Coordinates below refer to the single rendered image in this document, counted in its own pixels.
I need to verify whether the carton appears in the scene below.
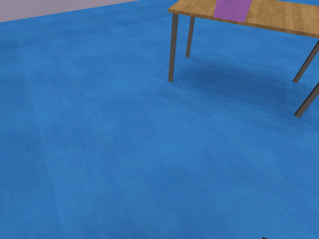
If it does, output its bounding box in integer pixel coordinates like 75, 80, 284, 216
213, 0, 252, 23

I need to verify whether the table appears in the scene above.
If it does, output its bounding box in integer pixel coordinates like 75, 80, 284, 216
167, 0, 319, 118

